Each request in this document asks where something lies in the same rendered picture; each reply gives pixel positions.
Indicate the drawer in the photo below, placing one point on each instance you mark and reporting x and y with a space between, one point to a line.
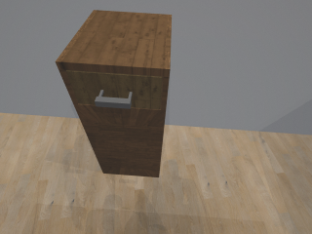
146 89

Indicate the cabinet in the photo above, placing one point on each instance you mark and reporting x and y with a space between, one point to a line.
126 141

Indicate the handle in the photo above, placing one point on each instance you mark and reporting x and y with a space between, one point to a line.
113 102

